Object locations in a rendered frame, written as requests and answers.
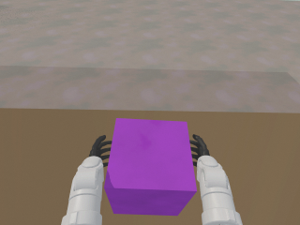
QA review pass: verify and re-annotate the left robot forearm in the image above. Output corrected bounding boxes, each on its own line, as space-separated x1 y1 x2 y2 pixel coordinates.
61 156 104 225

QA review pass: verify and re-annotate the carton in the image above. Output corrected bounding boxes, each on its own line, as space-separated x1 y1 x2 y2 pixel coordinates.
104 118 197 216

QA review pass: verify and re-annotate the right robot forearm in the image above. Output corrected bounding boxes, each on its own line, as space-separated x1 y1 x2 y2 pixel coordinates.
196 155 243 225

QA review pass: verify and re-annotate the robot right hand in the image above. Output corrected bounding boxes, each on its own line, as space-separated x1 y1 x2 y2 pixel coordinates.
189 134 210 167

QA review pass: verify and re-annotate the robot left hand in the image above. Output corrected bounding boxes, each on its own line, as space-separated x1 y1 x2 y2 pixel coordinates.
89 135 113 167

